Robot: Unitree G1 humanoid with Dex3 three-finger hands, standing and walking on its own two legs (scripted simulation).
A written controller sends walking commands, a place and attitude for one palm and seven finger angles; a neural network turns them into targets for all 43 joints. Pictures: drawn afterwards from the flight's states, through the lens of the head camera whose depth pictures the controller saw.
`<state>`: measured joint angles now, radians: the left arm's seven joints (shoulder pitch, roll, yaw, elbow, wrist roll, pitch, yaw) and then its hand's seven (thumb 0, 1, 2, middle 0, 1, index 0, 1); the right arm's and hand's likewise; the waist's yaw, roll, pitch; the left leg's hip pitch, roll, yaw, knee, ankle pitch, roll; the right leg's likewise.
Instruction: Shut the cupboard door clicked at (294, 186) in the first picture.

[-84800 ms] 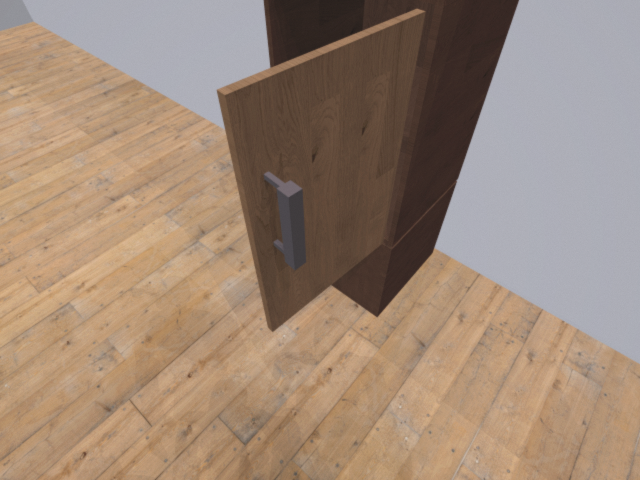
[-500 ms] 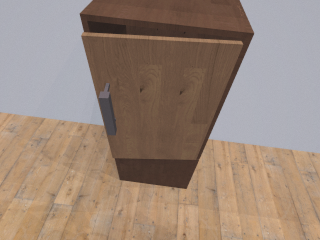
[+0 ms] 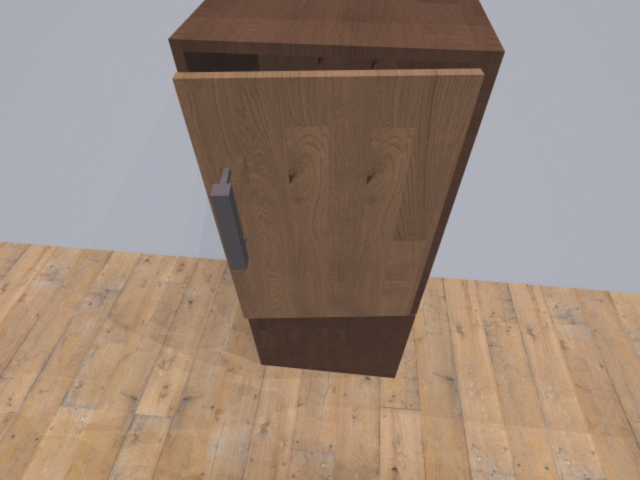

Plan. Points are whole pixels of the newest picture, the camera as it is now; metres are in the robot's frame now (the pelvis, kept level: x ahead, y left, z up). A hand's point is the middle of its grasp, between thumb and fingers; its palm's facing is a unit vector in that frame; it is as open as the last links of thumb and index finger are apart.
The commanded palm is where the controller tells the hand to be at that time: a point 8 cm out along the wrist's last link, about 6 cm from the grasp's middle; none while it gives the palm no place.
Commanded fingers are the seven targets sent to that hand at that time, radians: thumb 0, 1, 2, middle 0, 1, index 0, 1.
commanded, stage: look again from close up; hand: left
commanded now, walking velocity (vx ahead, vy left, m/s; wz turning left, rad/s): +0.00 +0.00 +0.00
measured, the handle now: (233, 220) +0.50 +0.18 +0.02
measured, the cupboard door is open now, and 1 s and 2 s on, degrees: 7 7 7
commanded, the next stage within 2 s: shuffle to correct the standing spot in 0.34 s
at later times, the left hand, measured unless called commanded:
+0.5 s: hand out of the picture +0.02 +0.15 -0.17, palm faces -0.01 -0.98 -0.22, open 7.4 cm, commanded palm none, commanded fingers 0.00 0.90 0.90 -0.20 -0.30 -0.20 -0.30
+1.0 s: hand out of the picture +0.04 +0.14 -0.18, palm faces +0.06 -0.97 -0.22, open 7.4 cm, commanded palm none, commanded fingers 0.00 0.90 0.90 -0.20 -0.30 -0.20 -0.30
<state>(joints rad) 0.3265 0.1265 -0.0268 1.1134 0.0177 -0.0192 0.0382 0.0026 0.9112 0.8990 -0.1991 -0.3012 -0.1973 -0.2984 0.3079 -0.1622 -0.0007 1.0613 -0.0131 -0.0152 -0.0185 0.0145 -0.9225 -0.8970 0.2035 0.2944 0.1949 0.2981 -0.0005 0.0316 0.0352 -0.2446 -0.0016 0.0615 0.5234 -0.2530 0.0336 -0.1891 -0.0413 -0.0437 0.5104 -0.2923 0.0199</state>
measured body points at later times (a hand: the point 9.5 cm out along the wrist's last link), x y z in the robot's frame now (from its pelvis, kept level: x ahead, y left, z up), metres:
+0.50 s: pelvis +0.01 -0.02 +0.00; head +0.02 -0.04 +0.45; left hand +0.02 +0.20 -0.15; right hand +0.02 -0.25 -0.16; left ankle +0.02 +0.10 -0.74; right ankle -0.01 -0.13 -0.74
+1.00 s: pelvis +0.04 -0.04 +0.00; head +0.08 -0.04 +0.44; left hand +0.04 +0.19 -0.16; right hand +0.08 -0.26 -0.16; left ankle +0.02 +0.10 -0.74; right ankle -0.01 -0.13 -0.74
